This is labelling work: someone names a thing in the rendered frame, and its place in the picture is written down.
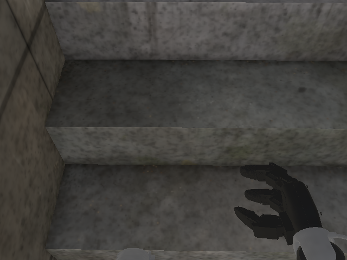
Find robot right forearm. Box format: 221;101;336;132
293;227;345;260

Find robot right hand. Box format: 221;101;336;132
234;162;323;245

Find left robot thigh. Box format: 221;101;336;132
117;248;155;260

